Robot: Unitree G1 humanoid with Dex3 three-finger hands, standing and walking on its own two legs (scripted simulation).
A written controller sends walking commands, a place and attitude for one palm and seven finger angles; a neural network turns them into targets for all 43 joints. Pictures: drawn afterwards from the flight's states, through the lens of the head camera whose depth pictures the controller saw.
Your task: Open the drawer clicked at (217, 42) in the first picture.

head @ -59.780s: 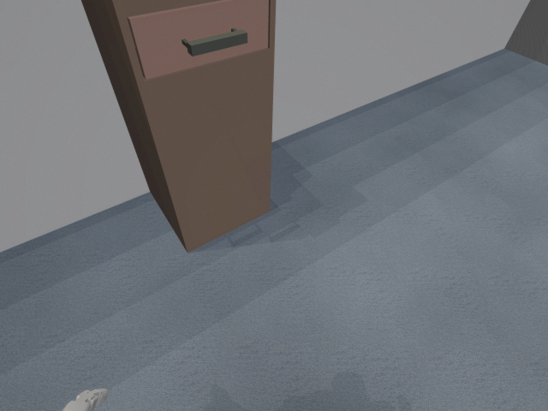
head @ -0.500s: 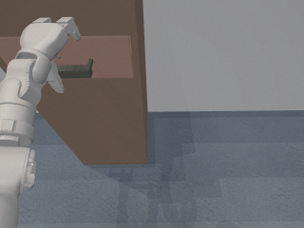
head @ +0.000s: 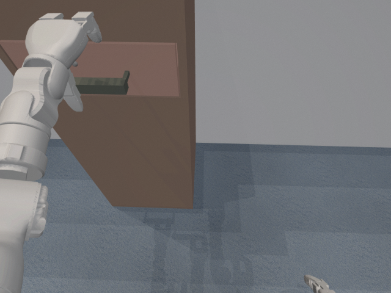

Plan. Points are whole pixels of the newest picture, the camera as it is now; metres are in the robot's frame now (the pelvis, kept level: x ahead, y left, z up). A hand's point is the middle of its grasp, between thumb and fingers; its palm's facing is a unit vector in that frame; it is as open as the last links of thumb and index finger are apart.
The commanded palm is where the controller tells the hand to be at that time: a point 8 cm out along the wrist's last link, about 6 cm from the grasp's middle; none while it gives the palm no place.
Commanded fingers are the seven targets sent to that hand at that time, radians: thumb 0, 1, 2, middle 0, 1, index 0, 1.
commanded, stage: move the hooked fingers above the handle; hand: left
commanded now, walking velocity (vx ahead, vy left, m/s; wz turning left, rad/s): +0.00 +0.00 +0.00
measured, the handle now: (93, 79) +0.56 +0.25 +0.11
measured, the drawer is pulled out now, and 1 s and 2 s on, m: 0.00 0.00 0.00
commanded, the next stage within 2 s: lower the fingers behind the handle in 1.18 s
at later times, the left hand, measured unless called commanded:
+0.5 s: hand (107, 60) +0.52 +0.18 +0.19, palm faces +0.14 -0.06 -0.99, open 13.6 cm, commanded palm +0.49 +0.27 +0.23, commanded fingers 0.00 -0.50 0.30 -0.30 -1.20 -0.30 -1.20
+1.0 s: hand (97, 79) +0.48 +0.20 +0.17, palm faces +0.02 -0.07 -1.00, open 13.8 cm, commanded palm +0.49 +0.25 +0.23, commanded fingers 0.00 -0.50 0.30 -0.30 -1.20 -0.30 -1.20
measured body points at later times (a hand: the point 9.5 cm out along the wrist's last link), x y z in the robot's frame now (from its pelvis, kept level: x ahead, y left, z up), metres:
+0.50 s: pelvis +0.01 +0.00 +0.00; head +0.07 -0.01 +0.44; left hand +0.51 +0.19 +0.24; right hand +0.06 -0.27 -0.13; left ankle +0.00 +0.11 -0.73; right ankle +0.00 -0.12 -0.73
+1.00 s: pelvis +0.01 +0.01 +0.00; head +0.06 +0.01 +0.44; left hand +0.48 +0.20 +0.23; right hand +0.08 -0.29 -0.12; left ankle +0.01 +0.11 -0.73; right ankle +0.00 -0.12 -0.73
